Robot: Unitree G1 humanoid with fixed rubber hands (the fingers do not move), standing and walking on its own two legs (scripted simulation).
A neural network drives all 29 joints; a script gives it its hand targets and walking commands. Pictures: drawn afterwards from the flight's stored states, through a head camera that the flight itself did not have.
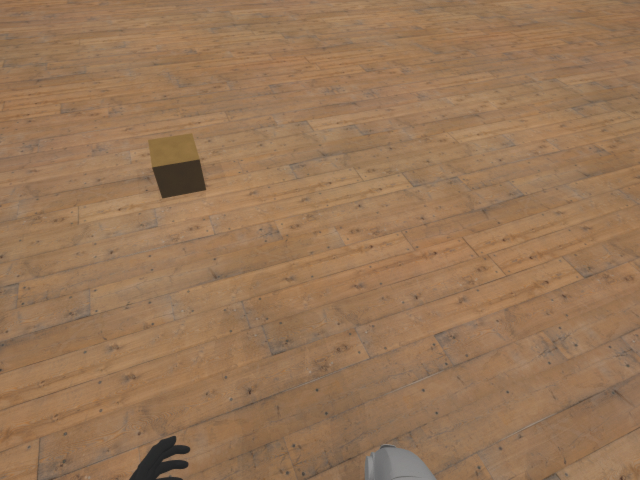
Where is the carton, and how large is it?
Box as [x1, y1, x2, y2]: [148, 133, 205, 198]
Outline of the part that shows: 191,133 148,140 152,168 162,198 205,189 199,159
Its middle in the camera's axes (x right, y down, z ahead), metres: -0.67 -0.36 +1.84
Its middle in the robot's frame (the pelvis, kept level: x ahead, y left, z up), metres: +1.58 +0.60 -0.67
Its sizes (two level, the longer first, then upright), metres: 0.221 0.202 0.178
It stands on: the floor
